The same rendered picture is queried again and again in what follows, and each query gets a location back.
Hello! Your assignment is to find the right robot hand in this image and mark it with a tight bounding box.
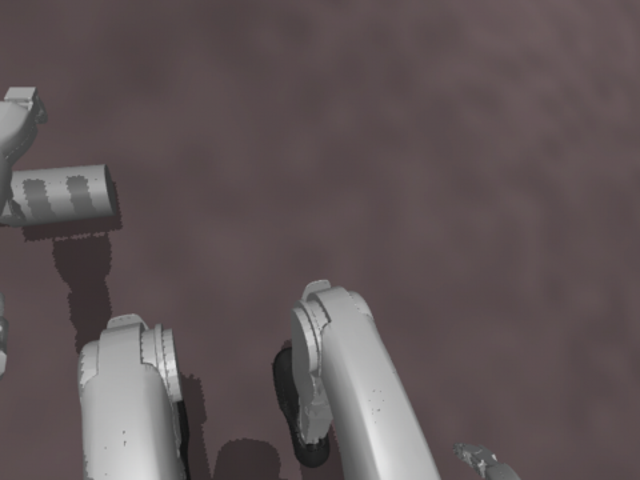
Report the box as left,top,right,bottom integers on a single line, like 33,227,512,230
453,443,521,480

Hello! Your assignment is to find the bottle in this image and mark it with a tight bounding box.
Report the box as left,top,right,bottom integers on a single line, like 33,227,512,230
9,164,116,228

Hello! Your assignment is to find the right robot foot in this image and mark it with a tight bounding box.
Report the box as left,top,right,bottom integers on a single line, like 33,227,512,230
273,347,330,468

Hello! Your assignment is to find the left robot hand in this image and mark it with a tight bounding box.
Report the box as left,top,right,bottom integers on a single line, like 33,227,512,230
0,87,48,225

